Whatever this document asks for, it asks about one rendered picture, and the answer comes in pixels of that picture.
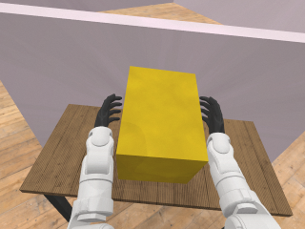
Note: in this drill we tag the right robot upper arm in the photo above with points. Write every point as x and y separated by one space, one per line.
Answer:
250 221

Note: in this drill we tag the right robot hand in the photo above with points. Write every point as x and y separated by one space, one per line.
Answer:
214 117

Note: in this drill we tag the left robot forearm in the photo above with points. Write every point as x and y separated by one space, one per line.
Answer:
94 200

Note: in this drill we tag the right robot forearm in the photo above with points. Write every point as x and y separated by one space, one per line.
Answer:
235 195

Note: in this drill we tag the left robot hand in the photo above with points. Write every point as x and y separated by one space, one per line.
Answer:
103 118

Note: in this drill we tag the table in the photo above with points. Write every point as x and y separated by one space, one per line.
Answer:
57 170

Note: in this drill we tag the carton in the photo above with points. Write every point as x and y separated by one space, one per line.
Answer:
161 136

